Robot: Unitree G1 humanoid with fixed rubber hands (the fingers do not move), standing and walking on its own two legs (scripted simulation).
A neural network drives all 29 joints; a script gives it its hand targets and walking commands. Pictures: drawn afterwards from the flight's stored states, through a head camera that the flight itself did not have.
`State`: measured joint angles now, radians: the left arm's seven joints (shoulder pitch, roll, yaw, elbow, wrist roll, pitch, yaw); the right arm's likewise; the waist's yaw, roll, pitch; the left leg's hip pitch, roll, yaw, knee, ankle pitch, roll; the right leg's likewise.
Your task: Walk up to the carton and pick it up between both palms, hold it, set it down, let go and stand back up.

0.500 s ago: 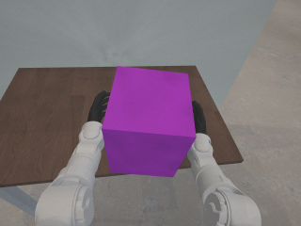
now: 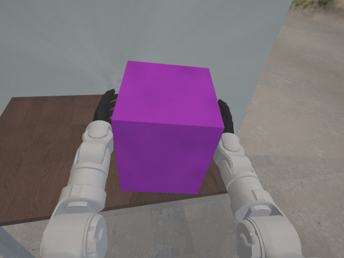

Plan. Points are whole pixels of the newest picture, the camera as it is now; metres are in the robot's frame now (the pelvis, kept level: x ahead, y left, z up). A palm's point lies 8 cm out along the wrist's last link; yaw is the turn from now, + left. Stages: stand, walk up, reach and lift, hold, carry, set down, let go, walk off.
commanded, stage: reach and lift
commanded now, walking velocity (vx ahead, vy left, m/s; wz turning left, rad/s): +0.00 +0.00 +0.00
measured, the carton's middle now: (164, 130) +0.40 +0.01 +0.12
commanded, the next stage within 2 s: hold in 1.58 s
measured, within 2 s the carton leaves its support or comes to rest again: neither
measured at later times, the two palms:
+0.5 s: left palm (104, 121) +0.37 +0.15 +0.17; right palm (230, 137) +0.36 -0.14 +0.15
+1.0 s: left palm (102, 117) +0.37 +0.15 +0.18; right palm (231, 128) +0.36 -0.14 +0.17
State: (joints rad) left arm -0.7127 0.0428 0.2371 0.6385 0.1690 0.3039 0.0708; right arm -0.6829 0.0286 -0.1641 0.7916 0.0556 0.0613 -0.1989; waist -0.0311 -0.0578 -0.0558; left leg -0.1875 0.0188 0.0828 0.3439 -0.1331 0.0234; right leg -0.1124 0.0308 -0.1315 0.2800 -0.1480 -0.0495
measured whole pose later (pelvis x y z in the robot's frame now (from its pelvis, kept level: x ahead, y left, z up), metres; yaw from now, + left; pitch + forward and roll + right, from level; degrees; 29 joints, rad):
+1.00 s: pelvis -0.01 +0.00 +0.00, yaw +1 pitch -6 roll -1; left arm -0.70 0.02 0.24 0.36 0.23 0.64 0.07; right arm -0.73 -0.01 -0.11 0.66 0.17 0.30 -0.19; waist -0.08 -0.04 0.00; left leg -0.13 0.01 0.07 0.38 -0.14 0.03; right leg -0.05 0.02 -0.14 0.30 -0.16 -0.04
